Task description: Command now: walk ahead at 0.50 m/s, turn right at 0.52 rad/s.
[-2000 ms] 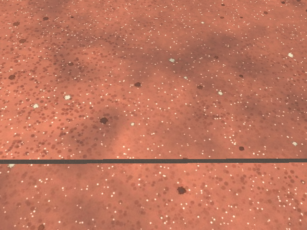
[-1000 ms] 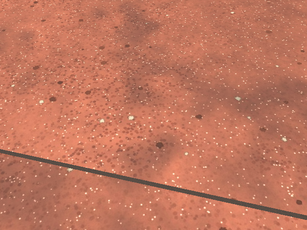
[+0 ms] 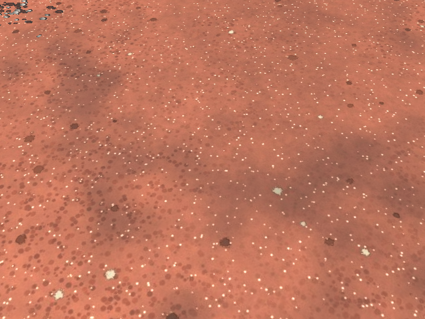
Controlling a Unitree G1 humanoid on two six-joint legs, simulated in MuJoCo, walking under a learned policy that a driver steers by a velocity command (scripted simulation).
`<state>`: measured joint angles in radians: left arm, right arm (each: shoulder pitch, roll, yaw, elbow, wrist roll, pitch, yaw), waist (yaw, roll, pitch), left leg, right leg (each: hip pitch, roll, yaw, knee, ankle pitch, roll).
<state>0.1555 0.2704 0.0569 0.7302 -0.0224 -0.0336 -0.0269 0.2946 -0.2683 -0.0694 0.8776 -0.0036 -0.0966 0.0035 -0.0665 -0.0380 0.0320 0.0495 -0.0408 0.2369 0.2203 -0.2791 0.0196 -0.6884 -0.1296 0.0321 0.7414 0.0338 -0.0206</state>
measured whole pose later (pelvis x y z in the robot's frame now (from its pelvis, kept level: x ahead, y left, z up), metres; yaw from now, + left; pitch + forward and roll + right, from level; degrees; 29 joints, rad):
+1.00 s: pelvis +0.45 -0.07 +0.00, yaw -35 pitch +1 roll +1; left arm 0.18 0.31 0.07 0.57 -0.01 0.07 0.01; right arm 0.12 -0.30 -0.07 0.78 0.00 -0.01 -0.01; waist -0.03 -0.01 0.07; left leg -0.25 0.05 0.18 0.40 -0.17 0.01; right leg -0.49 -0.07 0.00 0.80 -0.30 0.04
